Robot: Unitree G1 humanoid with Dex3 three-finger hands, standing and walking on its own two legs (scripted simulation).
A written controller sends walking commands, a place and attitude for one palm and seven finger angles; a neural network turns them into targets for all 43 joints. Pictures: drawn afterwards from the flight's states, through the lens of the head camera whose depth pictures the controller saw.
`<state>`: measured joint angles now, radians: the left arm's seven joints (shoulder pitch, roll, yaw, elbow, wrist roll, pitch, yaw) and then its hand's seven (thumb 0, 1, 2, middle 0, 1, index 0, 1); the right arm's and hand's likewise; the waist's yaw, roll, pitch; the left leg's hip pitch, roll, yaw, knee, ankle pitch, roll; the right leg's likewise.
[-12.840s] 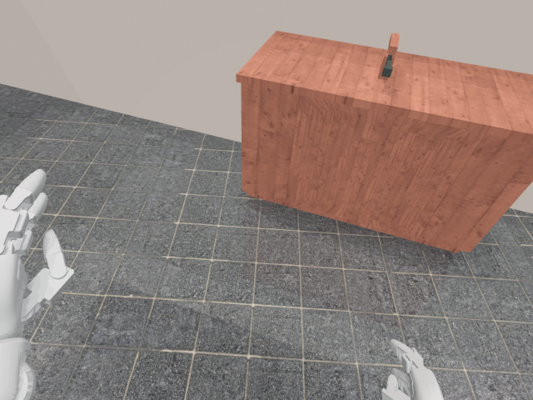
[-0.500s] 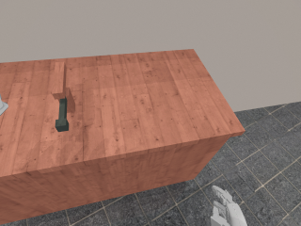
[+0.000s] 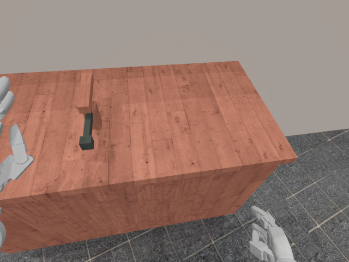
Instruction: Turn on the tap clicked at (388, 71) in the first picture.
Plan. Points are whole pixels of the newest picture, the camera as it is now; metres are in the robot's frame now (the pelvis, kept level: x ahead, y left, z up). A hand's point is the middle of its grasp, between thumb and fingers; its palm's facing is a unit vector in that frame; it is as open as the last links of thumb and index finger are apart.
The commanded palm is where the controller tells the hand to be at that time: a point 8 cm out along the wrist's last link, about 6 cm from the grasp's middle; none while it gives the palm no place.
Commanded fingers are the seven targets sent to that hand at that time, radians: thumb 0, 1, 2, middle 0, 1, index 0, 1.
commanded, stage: come to a stop and stand still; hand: left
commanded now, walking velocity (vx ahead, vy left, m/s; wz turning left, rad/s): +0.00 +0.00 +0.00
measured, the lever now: (86, 142) +0.36 +0.27 +0.02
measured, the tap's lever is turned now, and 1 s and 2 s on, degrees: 0 0 0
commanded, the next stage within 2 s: look again from close up in 0.40 s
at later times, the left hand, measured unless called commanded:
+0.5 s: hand (30, 176) +0.20 +0.25 +0.17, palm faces +0.40 -0.85 -0.33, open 7.4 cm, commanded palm +0.14 +0.28 +0.18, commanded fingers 0.00 0.90 0.90 -0.20 -0.30 -0.20 -0.30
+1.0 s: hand (49, 163) +0.23 +0.24 +0.16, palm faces +0.36 -0.87 -0.34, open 7.4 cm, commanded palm +0.17 +0.28 +0.18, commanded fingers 0.00 0.90 0.90 -0.20 -0.30 -0.20 -0.30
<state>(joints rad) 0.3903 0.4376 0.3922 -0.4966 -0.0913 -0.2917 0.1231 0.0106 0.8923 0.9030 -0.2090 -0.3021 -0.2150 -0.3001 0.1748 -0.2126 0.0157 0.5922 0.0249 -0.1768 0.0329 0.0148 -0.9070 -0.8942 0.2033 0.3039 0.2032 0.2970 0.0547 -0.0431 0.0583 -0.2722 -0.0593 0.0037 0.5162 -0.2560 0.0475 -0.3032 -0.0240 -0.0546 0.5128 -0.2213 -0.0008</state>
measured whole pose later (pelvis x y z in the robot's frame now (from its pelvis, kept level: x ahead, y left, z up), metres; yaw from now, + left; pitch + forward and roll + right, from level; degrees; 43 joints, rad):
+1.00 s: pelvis +0.00 +0.00 +0.01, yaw -3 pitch -1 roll -1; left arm 0.41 0.34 0.33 -0.43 -0.06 -0.17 0.11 0.01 0.89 0.90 -0.21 -0.30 -0.21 -0.30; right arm 0.18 -0.21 0.04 0.58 0.01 -0.11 -0.03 0.01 -0.91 -0.89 0.20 0.30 0.20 0.30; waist 0.03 -0.01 0.04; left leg -0.20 -0.03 0.04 0.45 -0.23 0.05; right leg -0.23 0.01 -0.01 0.40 -0.15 0.00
